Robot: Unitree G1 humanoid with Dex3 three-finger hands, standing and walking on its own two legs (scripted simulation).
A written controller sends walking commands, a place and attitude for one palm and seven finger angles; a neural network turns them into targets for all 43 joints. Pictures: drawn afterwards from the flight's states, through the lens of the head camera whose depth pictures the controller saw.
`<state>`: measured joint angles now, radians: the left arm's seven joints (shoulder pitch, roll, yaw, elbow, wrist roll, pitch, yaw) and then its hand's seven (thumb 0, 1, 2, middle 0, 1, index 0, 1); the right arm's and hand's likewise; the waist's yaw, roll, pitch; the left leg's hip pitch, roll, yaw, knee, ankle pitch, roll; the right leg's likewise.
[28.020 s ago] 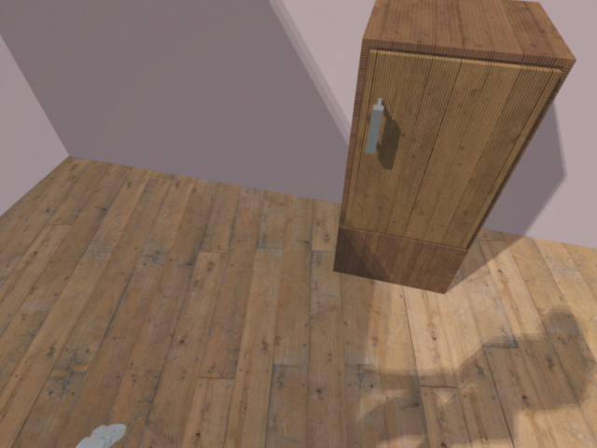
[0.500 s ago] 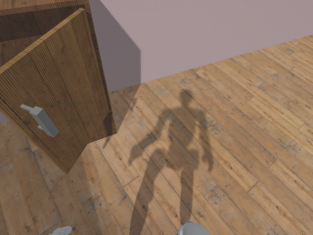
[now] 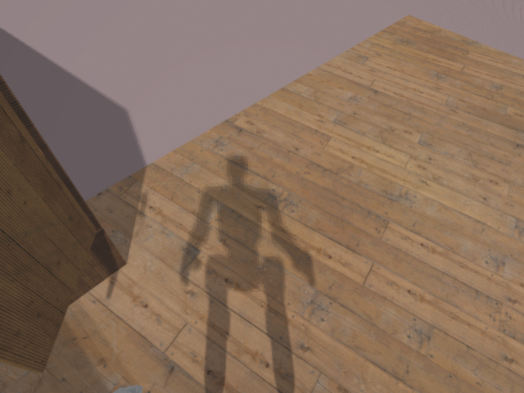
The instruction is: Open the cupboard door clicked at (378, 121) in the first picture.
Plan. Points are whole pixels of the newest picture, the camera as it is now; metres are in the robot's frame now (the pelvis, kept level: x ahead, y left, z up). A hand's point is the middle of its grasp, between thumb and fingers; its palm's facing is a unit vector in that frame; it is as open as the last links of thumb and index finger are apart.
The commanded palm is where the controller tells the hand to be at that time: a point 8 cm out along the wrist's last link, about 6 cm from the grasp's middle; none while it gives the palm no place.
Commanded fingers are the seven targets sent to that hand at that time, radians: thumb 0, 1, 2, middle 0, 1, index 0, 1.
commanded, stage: walk to a spot facing it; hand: left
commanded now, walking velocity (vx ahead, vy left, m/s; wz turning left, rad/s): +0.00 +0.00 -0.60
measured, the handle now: out of the picture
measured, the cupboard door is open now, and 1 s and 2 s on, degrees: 44 44 44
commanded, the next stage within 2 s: turn to face it in 1.54 s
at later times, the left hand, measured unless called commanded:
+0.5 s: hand (182, 385) +0.15 +0.14 -0.14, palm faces -0.25 -0.94 -0.25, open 7.3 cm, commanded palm none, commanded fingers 0.00 0.90 0.90 -0.20 -0.30 -0.20 -0.30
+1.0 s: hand (275, 236) +0.44 -0.01 -0.14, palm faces -0.59 -0.78 -0.21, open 7.3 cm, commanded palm none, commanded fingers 0.00 0.90 0.90 -0.20 -0.30 -0.20 -0.30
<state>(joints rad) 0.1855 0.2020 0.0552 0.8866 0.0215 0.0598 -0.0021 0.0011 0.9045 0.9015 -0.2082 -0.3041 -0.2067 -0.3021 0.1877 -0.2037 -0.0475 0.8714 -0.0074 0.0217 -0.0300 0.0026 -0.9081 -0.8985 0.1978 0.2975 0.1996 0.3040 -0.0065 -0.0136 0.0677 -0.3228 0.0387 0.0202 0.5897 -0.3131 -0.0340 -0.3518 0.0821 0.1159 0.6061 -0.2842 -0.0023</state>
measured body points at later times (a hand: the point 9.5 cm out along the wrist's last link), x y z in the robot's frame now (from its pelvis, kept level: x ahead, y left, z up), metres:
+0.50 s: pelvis +0.05 -0.04 +0.01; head +0.08 -0.06 +0.46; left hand +0.16 +0.19 -0.13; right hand +0.02 -0.32 -0.13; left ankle +0.09 +0.09 -0.66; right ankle -0.02 -0.14 -0.73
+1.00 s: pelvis +0.23 -0.10 +0.02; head +0.26 -0.12 +0.46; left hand +0.47 +0.03 -0.12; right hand +0.05 -0.26 -0.13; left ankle +0.24 +0.04 -0.73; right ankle +0.22 -0.26 -0.67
